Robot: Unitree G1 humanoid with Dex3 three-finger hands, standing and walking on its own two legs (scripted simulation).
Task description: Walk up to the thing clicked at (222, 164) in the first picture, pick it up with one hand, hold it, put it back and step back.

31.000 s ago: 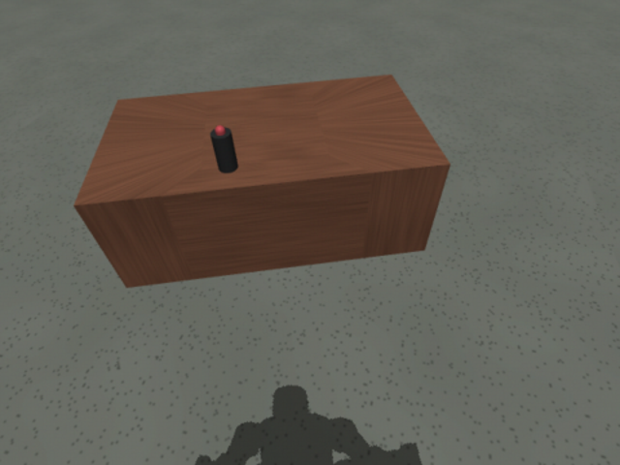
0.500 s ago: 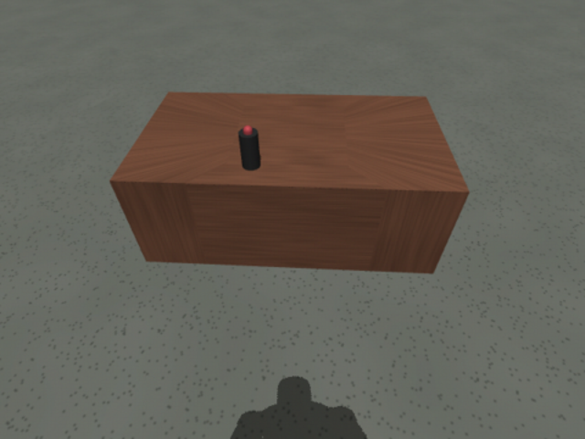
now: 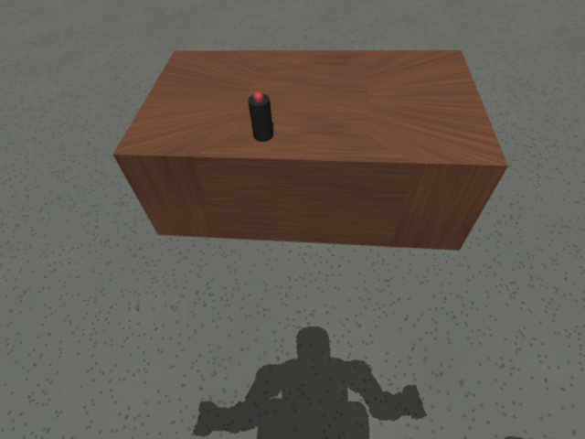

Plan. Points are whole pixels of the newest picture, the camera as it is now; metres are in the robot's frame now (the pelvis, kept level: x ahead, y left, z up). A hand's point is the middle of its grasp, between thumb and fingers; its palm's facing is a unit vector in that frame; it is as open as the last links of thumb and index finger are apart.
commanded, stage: step back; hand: left
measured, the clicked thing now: (260, 115) +1.07 +0.13 -0.22
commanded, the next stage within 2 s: stand in 0.12 s
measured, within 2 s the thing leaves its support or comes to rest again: neither
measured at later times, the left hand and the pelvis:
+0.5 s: hand out of the picture +0.09 +0.25 -0.13, palm faces -0.05 -0.94 -0.33, open 7.4 cm; pelvis +0.00 +0.01 +0.02, yaw -1 degrees
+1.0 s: hand out of the picture +0.06 +0.26 -0.13, palm faces -0.05 -0.94 -0.33, open 7.4 cm; pelvis -0.01 +0.01 +0.03, yaw -1 degrees
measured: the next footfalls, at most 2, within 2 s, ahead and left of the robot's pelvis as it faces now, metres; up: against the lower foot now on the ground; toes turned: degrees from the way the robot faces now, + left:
none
